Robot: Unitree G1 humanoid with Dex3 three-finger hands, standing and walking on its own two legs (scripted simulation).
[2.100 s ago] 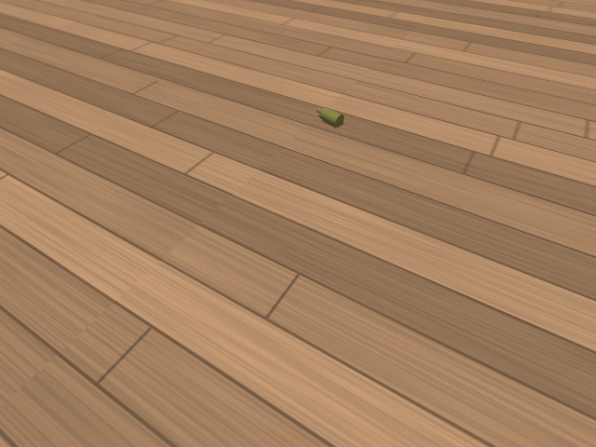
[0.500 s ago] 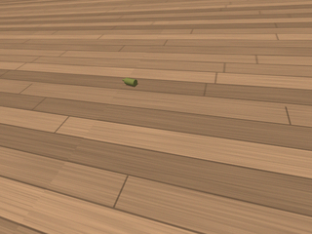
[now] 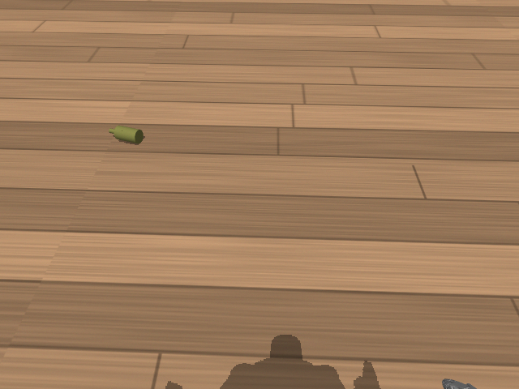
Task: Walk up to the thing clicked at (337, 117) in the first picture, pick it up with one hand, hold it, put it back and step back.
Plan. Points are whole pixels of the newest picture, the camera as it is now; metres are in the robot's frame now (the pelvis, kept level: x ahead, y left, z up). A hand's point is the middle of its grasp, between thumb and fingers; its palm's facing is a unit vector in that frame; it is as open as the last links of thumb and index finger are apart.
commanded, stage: walk up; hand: left
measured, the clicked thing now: (124, 133) +1.57 +0.76 -0.73
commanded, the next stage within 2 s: none
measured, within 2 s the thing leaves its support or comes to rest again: neither
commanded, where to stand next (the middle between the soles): +1.11 +0.66 m, yaw -19 degrees
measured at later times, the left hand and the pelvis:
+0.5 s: hand (86, 301) +0.32 +0.33 -0.12, palm faces -0.06 -0.87 -0.49, open 7.4 cm; pelvis +0.26 +0.05 -0.01, yaw -5 degrees
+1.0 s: hand (73, 185) +0.63 +0.47 -0.13, palm faces -0.23 -0.86 -0.46, open 7.4 cm; pelvis +0.48 +0.21 +0.00, yaw -11 degrees
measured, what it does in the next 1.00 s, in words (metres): walks ahead: right foot, then left foot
